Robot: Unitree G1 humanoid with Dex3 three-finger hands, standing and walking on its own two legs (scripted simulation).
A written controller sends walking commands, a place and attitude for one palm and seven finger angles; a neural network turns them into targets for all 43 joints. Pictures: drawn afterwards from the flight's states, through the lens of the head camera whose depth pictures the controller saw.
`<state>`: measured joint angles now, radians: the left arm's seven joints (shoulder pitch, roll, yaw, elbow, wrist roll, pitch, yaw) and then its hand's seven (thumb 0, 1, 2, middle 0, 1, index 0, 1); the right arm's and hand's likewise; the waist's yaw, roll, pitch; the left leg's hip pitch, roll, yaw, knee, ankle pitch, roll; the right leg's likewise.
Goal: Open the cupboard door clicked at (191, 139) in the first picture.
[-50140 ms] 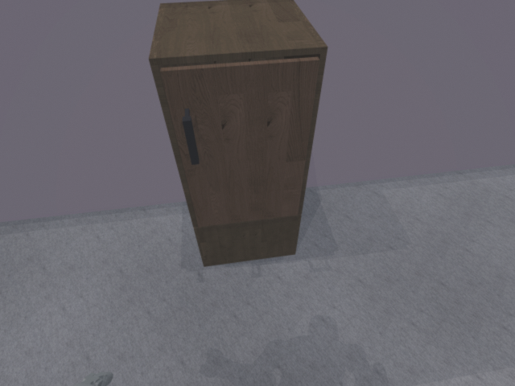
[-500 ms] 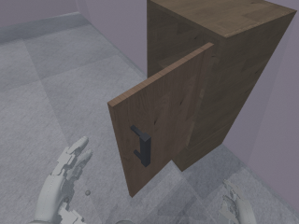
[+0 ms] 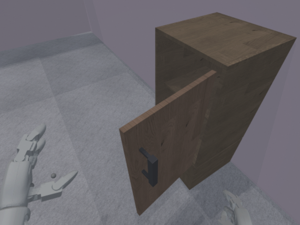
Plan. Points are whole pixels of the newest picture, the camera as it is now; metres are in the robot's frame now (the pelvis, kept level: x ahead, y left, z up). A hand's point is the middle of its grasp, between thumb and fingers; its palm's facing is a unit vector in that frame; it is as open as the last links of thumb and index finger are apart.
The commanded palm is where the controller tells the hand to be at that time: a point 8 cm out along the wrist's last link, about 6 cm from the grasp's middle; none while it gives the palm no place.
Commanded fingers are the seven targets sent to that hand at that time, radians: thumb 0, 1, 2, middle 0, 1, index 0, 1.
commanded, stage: draw the hand back to the body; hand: left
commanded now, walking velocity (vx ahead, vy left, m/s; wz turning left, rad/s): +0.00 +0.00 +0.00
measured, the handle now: (148, 167) +0.29 +0.04 -0.01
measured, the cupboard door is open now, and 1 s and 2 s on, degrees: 100 100 100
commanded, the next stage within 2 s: step back with the hand held close in 0.62 s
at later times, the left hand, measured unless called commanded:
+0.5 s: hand (39, 159) +0.19 +0.24 +0.17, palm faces +0.43 -0.82 -0.38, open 7.6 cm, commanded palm +0.14 +0.28 +0.19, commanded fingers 0.00 0.90 0.90 -0.20 -0.30 -0.20 -0.30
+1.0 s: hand (41, 161) +0.19 +0.24 +0.17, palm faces +0.34 -0.80 -0.48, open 7.4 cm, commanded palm +0.13 +0.28 +0.19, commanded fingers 0.00 0.90 0.90 -0.20 -0.30 -0.20 -0.30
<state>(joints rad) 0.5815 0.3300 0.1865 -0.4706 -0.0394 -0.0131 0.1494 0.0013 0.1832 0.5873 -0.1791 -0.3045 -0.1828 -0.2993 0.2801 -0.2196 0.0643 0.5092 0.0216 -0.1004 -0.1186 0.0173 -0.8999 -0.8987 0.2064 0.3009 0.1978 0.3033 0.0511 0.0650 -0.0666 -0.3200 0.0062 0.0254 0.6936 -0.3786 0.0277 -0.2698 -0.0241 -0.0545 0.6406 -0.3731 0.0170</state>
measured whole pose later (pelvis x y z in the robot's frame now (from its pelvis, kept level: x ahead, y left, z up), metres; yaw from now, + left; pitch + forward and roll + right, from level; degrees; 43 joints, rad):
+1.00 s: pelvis -0.02 -0.01 +0.02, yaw -3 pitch -1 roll -1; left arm 0.53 0.37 0.36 -0.42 -0.05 -0.14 0.12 0.02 0.89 0.89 -0.21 -0.30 -0.21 -0.30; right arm 0.16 -0.25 -0.01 0.58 0.01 -0.02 -0.08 0.02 -0.90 -0.90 0.21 0.30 0.20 0.30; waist 0.01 0.06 0.04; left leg -0.21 0.03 0.06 0.44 -0.21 0.01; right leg -0.18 0.00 -0.02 0.39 -0.19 0.00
